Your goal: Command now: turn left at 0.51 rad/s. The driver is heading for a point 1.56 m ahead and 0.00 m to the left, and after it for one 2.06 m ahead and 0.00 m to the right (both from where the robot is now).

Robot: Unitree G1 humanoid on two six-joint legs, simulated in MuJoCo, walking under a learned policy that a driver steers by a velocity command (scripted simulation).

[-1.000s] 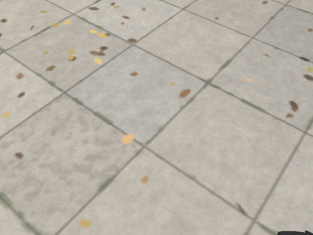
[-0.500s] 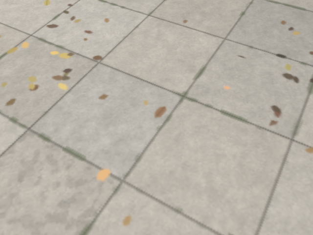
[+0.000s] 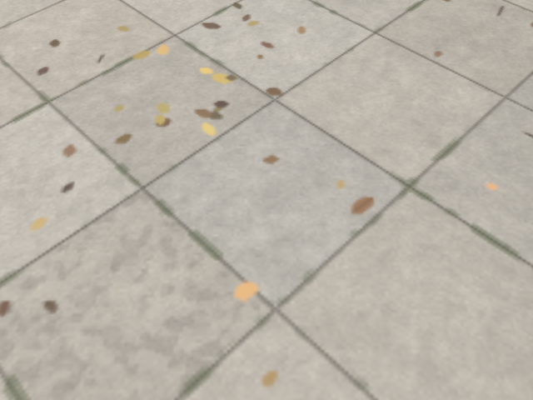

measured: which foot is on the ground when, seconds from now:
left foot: up 0.00-0.22, down 0.24-0.74, up 0.76-1.00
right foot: down 0.00-0.24, up 0.26-0.72, down 0.74-1.00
